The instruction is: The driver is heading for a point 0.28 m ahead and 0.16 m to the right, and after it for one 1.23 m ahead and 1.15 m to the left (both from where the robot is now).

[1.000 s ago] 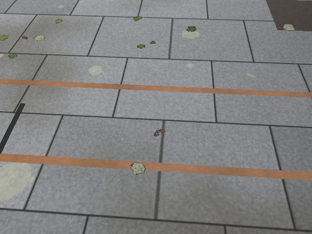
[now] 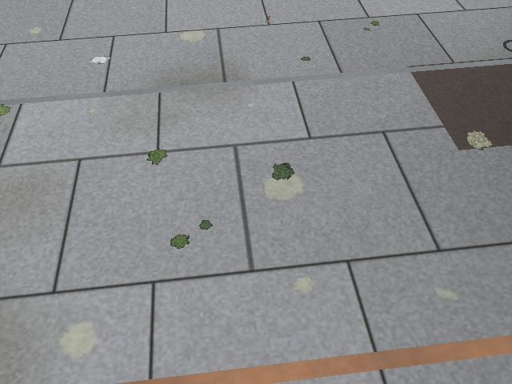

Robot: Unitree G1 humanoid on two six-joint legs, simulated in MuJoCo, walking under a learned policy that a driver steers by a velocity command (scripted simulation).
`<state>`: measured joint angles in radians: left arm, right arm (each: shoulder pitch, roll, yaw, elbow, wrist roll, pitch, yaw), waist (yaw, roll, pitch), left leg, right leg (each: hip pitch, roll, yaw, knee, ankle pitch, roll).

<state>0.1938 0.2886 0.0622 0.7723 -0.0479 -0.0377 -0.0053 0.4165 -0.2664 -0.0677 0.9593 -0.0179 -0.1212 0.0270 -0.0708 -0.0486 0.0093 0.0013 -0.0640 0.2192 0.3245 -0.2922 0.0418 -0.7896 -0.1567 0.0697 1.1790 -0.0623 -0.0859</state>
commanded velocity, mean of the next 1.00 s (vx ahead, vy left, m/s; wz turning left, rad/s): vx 0.33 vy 0.00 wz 0.39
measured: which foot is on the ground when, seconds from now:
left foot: down 0.00-0.22, up 0.24-0.70, down 0.72-1.00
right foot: up 0.00-0.20, down 0.22-0.72, up 0.74-1.00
